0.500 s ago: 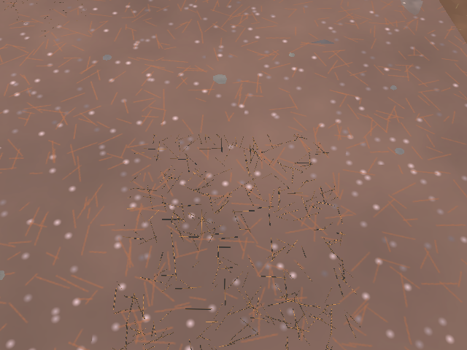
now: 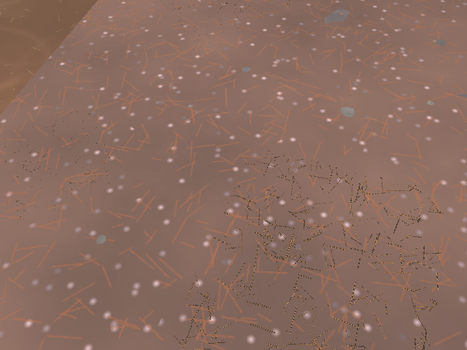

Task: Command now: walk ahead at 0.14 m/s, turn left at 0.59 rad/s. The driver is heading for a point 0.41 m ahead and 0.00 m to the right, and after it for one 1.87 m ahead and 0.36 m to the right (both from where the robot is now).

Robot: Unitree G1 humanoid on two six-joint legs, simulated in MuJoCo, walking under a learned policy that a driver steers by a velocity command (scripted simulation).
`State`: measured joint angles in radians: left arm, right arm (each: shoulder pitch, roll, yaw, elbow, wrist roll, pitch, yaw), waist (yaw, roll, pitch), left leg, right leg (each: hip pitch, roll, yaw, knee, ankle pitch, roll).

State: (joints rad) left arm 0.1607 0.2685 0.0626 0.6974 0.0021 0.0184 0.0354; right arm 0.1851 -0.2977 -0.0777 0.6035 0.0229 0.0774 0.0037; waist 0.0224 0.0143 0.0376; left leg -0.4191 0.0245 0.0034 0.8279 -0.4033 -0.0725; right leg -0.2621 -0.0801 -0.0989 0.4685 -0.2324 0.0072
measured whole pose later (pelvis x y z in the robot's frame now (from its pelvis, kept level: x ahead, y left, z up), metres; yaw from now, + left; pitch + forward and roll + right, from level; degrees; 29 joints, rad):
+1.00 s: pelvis +0.35 +0.06 +0.00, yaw +0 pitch +2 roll +0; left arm 0.25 0.32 0.07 0.76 -0.03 0.03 0.03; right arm 0.10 -0.28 -0.04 0.64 0.00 -0.04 -0.02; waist 0.06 0.02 0.03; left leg -0.41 -0.03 -0.12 0.52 -0.15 -0.07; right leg -0.23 0.13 0.19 0.50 -0.28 -0.05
